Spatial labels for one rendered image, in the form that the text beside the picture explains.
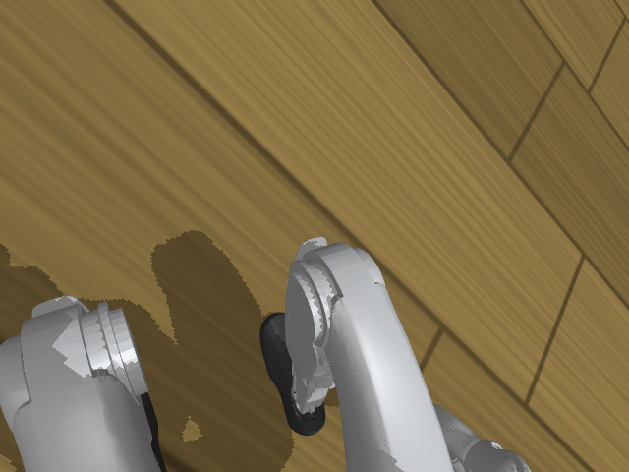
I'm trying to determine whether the right robot arm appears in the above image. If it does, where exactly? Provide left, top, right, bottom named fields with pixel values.
left=464, top=440, right=532, bottom=472

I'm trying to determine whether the right robot hand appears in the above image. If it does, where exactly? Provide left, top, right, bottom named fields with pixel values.
left=433, top=404, right=481, bottom=472

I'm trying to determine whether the left robot foot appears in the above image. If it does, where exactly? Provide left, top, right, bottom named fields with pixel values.
left=141, top=392, right=167, bottom=472

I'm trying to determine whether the right robot foot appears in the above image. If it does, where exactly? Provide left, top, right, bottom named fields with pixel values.
left=259, top=313, right=325, bottom=436

